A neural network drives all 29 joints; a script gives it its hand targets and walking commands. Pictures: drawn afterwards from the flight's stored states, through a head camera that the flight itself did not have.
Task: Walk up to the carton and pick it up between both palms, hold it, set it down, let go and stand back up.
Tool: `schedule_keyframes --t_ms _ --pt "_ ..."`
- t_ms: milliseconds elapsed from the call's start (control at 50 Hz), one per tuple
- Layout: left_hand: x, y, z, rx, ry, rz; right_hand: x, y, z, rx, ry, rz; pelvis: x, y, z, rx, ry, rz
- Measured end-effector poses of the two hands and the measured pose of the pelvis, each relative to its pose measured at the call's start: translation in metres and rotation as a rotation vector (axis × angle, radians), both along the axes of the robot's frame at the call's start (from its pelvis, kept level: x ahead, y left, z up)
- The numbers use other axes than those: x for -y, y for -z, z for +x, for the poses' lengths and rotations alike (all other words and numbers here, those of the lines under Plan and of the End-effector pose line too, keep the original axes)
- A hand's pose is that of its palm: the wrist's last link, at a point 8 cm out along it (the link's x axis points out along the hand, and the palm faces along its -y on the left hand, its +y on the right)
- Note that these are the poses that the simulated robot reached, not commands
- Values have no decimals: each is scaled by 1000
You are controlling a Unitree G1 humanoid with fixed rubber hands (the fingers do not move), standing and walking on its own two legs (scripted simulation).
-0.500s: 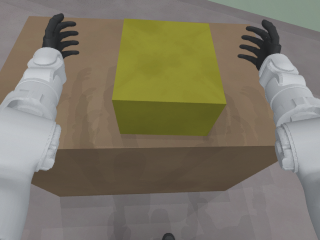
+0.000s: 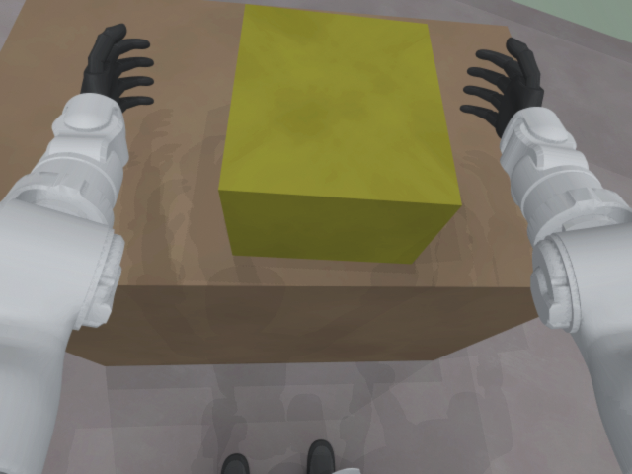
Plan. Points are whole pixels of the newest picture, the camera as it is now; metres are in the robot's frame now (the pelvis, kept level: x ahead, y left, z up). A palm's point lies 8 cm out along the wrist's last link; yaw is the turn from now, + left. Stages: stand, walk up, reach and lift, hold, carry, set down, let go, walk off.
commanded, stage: reach and lift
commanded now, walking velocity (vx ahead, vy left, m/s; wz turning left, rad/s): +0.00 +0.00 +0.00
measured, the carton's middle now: (331, 138) +0.55 -0.04 +0.02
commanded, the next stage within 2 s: none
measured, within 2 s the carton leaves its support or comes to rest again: neither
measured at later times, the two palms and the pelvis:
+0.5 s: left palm (138, 119) +0.53 +0.20 +0.07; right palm (479, 140) +0.51 -0.22 +0.08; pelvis +0.00 +0.01 -0.01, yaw -1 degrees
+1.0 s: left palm (169, 125) +0.52 +0.16 +0.06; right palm (475, 144) +0.50 -0.21 +0.08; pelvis +0.00 +0.01 +0.00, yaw -1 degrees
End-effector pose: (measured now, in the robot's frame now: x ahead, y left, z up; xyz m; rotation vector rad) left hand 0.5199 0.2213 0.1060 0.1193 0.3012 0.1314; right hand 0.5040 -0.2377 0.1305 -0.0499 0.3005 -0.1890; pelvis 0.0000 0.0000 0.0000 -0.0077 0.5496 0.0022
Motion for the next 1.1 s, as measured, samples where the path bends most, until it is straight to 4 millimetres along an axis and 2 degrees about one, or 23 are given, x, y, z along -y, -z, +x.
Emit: schedule_keyframes --t_ms 180,300,400,660,860,1100 --pt "8 40 -6 -25 20 5 -8 51 -10 -30 -16 5 -3 5 -4 -49 7 2" --pt "13 49 -2 -10 27 2 -14 66 -7 -16 -27 12 -6 9 -5 -83 15 6" --pt "18 45 4 3 34 -7 -16 64 -2 0 -26 10 -8 10 -2 -91 20 5" --pt "31 29 9 7 74 -15 -19 35 7 24 -26 3 -9 4 9 -41 25 -2" --pt "40 38 5 -3 92 -32 -26 41 1 12 -27 5 -8 2 4 -30 24 5" --pt "69 40 6 -6 130 -68 -29 50 -9 5 -21 10 -10 1 0 -33 39 14"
